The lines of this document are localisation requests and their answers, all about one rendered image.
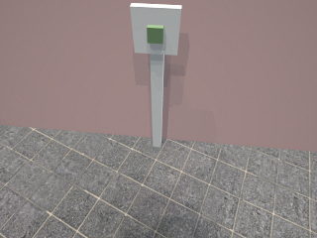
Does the button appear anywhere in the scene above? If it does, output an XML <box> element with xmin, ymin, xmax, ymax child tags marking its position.
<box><xmin>147</xmin><ymin>25</ymin><xmax>164</xmax><ymax>44</ymax></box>

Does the panel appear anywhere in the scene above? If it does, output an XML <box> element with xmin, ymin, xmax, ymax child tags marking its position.
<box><xmin>130</xmin><ymin>3</ymin><xmax>182</xmax><ymax>148</ymax></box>

